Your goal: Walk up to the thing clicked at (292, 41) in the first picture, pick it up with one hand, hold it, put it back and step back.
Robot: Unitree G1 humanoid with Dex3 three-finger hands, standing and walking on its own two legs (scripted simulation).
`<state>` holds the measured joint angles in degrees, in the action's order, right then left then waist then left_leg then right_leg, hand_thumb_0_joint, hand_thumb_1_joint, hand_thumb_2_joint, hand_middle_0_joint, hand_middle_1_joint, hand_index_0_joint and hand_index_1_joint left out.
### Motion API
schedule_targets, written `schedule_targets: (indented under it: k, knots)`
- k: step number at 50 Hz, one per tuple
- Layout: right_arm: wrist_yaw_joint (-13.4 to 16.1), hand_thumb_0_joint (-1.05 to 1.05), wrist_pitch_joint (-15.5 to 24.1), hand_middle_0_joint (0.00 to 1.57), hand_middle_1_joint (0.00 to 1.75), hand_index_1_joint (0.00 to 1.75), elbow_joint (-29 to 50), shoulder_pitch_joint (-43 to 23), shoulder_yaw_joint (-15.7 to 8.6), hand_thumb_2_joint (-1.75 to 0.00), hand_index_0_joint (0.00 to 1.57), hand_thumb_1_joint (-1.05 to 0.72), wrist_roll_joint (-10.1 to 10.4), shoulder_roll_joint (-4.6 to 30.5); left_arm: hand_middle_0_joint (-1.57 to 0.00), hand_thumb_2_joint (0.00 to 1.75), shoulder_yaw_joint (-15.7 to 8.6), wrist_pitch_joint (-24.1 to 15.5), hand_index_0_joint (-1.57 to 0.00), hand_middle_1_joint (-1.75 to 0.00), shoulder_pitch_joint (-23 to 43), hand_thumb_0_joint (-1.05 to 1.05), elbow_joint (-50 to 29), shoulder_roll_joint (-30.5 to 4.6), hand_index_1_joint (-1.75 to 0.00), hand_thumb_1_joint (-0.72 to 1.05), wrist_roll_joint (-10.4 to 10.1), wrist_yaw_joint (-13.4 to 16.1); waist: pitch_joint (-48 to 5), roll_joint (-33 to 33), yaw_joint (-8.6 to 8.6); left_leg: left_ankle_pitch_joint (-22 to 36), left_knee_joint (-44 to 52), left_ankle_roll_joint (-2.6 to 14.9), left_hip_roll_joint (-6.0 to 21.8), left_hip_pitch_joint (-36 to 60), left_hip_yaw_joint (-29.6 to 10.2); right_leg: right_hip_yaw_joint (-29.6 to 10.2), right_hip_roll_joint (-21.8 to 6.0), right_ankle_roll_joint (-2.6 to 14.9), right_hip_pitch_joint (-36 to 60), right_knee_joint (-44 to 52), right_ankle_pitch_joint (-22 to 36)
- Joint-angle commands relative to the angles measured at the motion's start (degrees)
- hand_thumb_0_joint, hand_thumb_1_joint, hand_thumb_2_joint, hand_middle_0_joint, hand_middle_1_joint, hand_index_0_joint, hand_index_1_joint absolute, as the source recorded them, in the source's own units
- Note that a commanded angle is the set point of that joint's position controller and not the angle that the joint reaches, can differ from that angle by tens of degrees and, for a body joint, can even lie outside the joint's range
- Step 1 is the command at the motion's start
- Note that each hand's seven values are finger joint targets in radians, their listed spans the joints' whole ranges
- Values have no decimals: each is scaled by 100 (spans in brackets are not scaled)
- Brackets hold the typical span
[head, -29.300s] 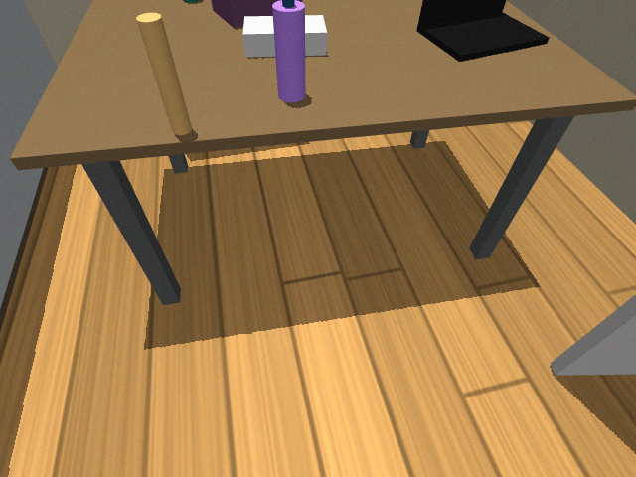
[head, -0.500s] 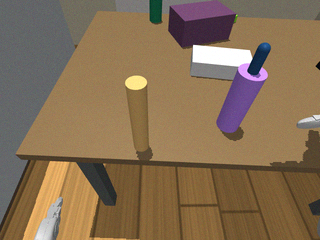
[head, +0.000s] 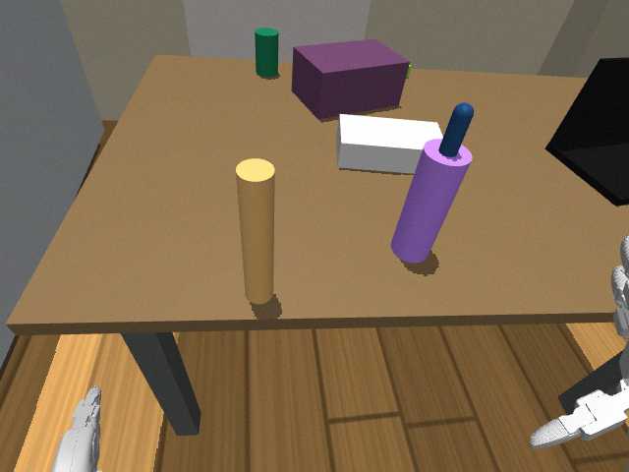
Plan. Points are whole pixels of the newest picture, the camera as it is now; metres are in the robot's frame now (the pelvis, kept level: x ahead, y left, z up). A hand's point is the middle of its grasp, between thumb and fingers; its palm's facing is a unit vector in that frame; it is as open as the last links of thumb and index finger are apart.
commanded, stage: sink last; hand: right
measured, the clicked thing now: (433, 188) +0.47 -0.21 +0.12
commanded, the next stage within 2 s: home in 0.30 s
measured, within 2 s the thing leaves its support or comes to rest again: neither
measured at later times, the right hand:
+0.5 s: hand (611, 364) +0.17 -0.27 +0.17, palm faces +0.42 +0.79 -0.45, open 17.5 cm
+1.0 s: hand (439, 456) +0.15 -0.18 -0.06, palm faces +0.06 +0.97 -0.22, open 17.7 cm
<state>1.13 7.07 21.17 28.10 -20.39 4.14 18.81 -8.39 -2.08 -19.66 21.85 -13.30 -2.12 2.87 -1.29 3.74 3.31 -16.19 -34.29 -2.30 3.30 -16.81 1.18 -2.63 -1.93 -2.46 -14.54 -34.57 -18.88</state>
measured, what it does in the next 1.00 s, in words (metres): stands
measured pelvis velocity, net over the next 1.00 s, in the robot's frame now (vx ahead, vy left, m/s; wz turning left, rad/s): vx -0.01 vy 0.00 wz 0.00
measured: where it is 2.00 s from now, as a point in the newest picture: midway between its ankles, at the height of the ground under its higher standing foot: outside the picture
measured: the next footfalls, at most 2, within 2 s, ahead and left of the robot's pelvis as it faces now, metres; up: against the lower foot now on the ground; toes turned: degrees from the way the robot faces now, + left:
none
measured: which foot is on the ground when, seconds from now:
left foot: down 0.00-1.00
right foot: down 0.00-1.00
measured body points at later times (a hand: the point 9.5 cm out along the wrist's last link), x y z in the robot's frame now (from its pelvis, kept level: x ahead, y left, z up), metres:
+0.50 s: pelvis -0.02 +0.00 +0.00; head -0.04 +0.03 +0.45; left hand +0.14 +0.26 -0.06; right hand +0.14 -0.31 +0.19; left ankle +0.02 +0.14 -0.73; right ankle +0.00 -0.15 -0.73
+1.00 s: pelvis -0.01 +0.00 +0.01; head +0.01 +0.00 +0.46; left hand +0.17 +0.23 -0.07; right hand +0.15 -0.23 -0.05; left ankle +0.02 +0.14 -0.73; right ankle +0.00 -0.15 -0.73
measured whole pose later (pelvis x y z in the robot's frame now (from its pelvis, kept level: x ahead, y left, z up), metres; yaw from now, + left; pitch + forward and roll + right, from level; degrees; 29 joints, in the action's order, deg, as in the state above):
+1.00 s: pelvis -0.01 +0.00 +0.01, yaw +0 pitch -1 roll +0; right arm 1.1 10.7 -20.3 21.8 -1.8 -0.5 11.0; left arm -0.5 -8.7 -10.1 35.1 -9.8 -0.1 3.6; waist 3.7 -0.5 -0.2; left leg -13.1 -29.8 -2.0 3.1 -15.5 1.2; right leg -2.5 -2.1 -2.7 -13.0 -29.6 -15.6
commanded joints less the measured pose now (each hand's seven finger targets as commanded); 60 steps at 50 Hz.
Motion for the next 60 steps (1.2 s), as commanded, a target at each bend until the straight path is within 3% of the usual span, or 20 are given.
schedule_targets:
  k: [1, 6, 8, 12, 17, 20, 22, 25, 28, 30, 33, 34, 37, 41, 42, 45, 50, 51, 52, 60]
  knots:
    - [30, 0, 481, 5, 5, 5, 1069, -590, -775, -3, 5, 59, 23, 1139, -4, 2, -505, -324, -6, -4, -98, 0, -680, -650, -3, -51, -1, 38, 26, -387, -187, 171, 719, 109, -191, 36, 332, 530, 283, 287, -206, 751, 457]
    - [80, 0, 681, 5, 5, 5, 816, -983, -981, -3, 5, 59, 1, 1298, -4, 1, -613, -542, -7, -5, 306, 0, -217, -700, -2, -49, 66, 98, 543, -38, -197, -758, 976, 119, -92, -248, 181, 528, 348, 295, -421, 880, -367]
    - [103, 0, 800, 5, 6, 6, 777, -869, -988, -3, 5, 60, -16, 1312, -4, 1, -411, -669, -6, -4, 494, 0, -212, -549, -2, -50, 84, 58, 490, -50, -52, -992, 985, 138, -103, -108, 191, 479, 338, 273, -553, 922, -493]
    - [178, 0, 1108, 5, 5, 5, 832, -929, -1044, -4, 5, 55, -71, 1401, -5, 3, 193, -897, -6, -5, 920, 0, -656, -146, -4, -52, 115, 24, -121, -149, 109, -515, 875, 139, -121, 413, 211, 473, 335, 251, -455, 832, -28]
    - [215, 0, 1198, 5, 5, 5, 704, -920, -1174, -5, 5, 52, -96, 1472, -6, 6, -534, -997, -6, -6, 704, 0, -263, -912, -6, -53, 189, 145, -141, 42, 1, -272, 895, 175, -169, 396, 266, 443, 308, 228, -154, 963, 115]
    - [138, 0, 1227, 5, 5, 5, 234, -476, -861, -5, 6, 50, -77, 1013, -6, 6, -593, -1082, -6, -6, 610, 0, -489, -992, -6, -53, 162, 98, 59, -410, -79, -367, 979, 171, -265, 416, 414, 394, 253, 236, -169, 1097, 2]
    - [81, 0, 1291, 5, 5, 5, 102, -439, -817, -3, 5, 59, -82, 972, -12, 22, -377, -1077, -13, -18, 567, 0, -590, -751, -18, -37, 124, 38, 195, -535, -19, -382, 1065, 162, -258, 419, 421, 442, 269, 242, -135, 1140, 68]
    - [-10, 0, 1354, 5, 5, 5, -173, -412, -547, -3, 5, 59, -57, 767, -13, 46, 245, -1053, -13, -19, 729, 0, -643, -149, -19, -13, 75, -47, 564, -807, 57, -687, 1203, 134, -268, 357, 421, 461, 253, 272, -241, 1244, -121]
    - [-66, 0, 1440, 5, 5, 5, 202, -604, -58, -4, 5, 58, -76, 546, -15, 61, 810, -1045, -15, -22, 815, 0, -350, 414, -21, 11, 70, -113, 642, -238, 109, -704, 1221, 166, -232, 355, 333, 542, 294, 250, -243, 1335, -160]
    - [-70, 0, 1387, 5, 5, 5, -8, -400, 188, -5, 5, 56, -87, 441, -15, 63, 666, -1036, -15, -22, 798, 0, -27, 177, -22, 27, 80, -88, 652, -6, 4, -590, 1213, 173, -242, 310, 309, 570, 313, 250, -267, 1351, -142]
    - [-63, 0, 1274, 5, 5, 5, -216, -61, 278, -5, 5, 56, -140, 417, -16, 68, 101, -1056, -16, -23, 811, 0, 258, -501, -23, 50, 128, -68, 279, 298, -108, -113, 1032, 232, -313, 395, 386, 481, 248, 176, -120, 1359, 161]
    - [-57, 0, 1228, 5, 5, 5, -394, 11, 310, -5, 5, 57, -167, 400, -16, 68, -157, -1067, -16, -24, 841, 0, 276, -735, -24, 52, 147, -42, 118, 181, -197, 108, 1018, 227, -312, 448, 398, 468, 243, 178, -10, 1303, 347]
    - [-2, 0, 1113, 5, 5, 5, -781, -134, 351, -4, 5, 57, -239, 383, -18, 79, -433, -1125, -18, -27, 996, 0, 272, -1043, -27, 71, 215, 5, -190, -128, -319, 485, 975, 196, -323, 582, 445, 393, 212, 198, 188, 1203, 693]
    - [67, 0, 944, 5, 4, 4, -1604, -372, 1063, -3, 5, 60, -347, -68, -20, 90, 285, -1107, -20, -30, 1426, 0, 69, -290, -30, 89, 195, 36, -323, -549, -311, 666, 985, 172, -314, 663, 449, 359, 192, 234, 259, 1097, 951]
    - [52, 0, 908, 5, 4, 4, -1916, -509, 1255, -2, 5, 61, -355, -198, -20, 90, 657, -1063, -20, -30, 1456, 0, 193, 88, -30, 89, 184, 9, -166, -611, -283, 566, 1008, 160, -304, 603, 439, 378, 200, 247, 139, 1091, 847]
    - [18, 0, 837, 4, 4, 4, -2735, -928, 1691, -2, 4, 61, -420, -388, -20, 90, 820, -1000, -20, -30, 1441, 0, 421, 275, -30, 90, 181, 62, -38, -644, -414, 303, 1086, 141, -234, 372, 327, 492, 270, 283, 50, 1050, 535]
    - [104, 0, 613, 5, 5, 5, -3706, -1102, 1498, -4, 5, 58, -465, 41, -20, 90, 439, -890, -20, -30, 1041, 0, 625, -372, -30, 90, 208, 132, -339, -180, -415, 734, 962, 153, -216, 471, 288, 538, 311, 229, 115, 1034, 851]
    - [282, 0, 659, 5, 4, 4, -3625, -1185, 930, -3, 5, 60, -460, 241, -20, 90, 526, -845, -20, -30, 1018, 0, 1101, -611, -30, 90, 321, 95, -273, -107, -119, 672, 893, 187, -257, 540, 283, 515, 328, 214, -73, 935, 811]
    - [279, 0, 626, 5, 4, 4, -3927, -1125, 1332, -3, 5, 60, -506, -80, -20, 90, 617, -857, -20, -30, 1102, 0, 1009, -475, -30, 90, 312, 83, -224, -136, -293, 777, 875, 174, -246, 544, 240, 559, 328, 215, -71, 904, 871]
    - [410, 0, 487, 5, 5, 5, -4208, -1749, 1563, -3, 5, 58, -455, -267, -20, 90, 623, -683, -20, -30, 1162, 0, 1016, -448, -30, 90, 304, 54, -624, -120, -275, 1319, 749, 189, -280, 762, 257, 532, 265, 182, 78, 809, 1377]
